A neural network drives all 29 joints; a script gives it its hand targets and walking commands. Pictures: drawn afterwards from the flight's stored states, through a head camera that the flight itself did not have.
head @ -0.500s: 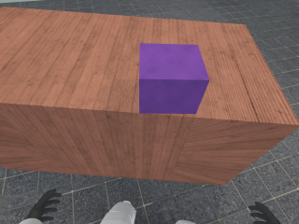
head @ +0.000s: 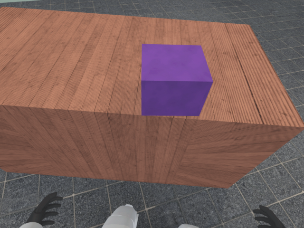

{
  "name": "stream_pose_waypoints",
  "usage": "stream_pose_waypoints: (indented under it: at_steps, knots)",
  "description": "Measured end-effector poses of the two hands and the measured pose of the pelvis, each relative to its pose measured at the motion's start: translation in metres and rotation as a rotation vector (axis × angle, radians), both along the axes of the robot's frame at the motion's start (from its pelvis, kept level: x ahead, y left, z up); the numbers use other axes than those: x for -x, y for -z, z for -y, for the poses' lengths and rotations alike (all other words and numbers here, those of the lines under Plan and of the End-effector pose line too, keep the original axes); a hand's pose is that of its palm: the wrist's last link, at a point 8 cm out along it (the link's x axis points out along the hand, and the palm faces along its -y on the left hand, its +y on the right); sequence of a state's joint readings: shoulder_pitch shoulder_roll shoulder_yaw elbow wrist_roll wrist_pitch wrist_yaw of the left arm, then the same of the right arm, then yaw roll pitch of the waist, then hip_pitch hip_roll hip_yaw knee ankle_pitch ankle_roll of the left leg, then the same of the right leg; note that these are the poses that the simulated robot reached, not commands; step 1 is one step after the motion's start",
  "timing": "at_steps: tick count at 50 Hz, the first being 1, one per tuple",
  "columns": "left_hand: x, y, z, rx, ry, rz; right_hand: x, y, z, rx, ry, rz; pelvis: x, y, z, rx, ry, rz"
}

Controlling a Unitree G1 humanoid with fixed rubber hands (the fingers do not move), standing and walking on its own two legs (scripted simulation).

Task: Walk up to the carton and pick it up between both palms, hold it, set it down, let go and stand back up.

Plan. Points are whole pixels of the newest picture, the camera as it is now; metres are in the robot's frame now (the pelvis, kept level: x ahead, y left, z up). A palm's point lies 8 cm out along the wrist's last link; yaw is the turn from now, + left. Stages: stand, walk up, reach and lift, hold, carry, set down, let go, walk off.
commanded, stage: walk up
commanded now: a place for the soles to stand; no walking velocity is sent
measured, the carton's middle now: (171, 80) +0.53 -0.02 +0.06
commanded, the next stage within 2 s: none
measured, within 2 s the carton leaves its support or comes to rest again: neither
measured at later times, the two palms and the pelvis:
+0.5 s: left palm (35, 223) +0.11 +0.31 -0.08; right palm out of the picture +0.11 -0.31 -0.06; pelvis +0.00 +0.00 +0.00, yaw +0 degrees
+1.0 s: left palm (35, 223) +0.11 +0.31 -0.08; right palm out of the picture +0.11 -0.31 -0.06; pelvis +0.00 +0.00 +0.00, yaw +0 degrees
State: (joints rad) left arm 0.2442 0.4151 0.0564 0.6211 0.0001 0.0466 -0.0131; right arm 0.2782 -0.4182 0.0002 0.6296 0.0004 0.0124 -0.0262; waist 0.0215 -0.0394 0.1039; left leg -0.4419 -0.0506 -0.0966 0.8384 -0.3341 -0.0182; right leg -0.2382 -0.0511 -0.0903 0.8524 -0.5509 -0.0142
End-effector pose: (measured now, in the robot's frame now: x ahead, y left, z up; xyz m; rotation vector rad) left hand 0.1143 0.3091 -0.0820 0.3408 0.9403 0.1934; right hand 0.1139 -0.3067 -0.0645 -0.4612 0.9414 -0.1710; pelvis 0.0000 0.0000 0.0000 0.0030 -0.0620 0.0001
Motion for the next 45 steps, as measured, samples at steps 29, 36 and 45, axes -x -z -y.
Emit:
stream_pose_waypoints:
  at_steps: [29, 36, 45]
  knots:
    - [-0.0002, 0.0000, 0.0001, 0.000, 0.000, 0.000, -0.0001, 0.0000, 0.0001, 0.000, 0.000, 0.000, -0.0002, 0.0000, 0.0001, 0.000, 0.000, 0.000]
    - [-0.0002, 0.0000, 0.0001, 0.000, 0.000, -0.001, -0.0002, 0.0001, 0.0001, 0.000, 0.000, 0.000, -0.0002, 0.0000, 0.0001, 0.000, 0.000, 0.000]
    - [-0.0005, 0.0000, 0.0002, 0.000, 0.000, -0.001, -0.0004, 0.0002, 0.0003, 0.000, 0.000, -0.001, -0.0005, 0.0000, 0.0002, 0.000, 0.000, -0.001]
